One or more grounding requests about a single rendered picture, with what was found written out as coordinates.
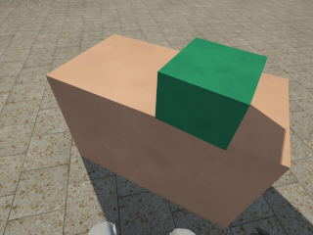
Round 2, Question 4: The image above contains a left robot thigh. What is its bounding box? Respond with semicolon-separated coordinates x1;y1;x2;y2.
88;221;117;235

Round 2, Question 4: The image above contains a pedestal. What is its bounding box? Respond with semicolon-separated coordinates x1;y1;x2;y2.
46;34;291;228

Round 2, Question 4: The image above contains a carton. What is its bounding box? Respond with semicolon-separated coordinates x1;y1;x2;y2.
155;37;268;151

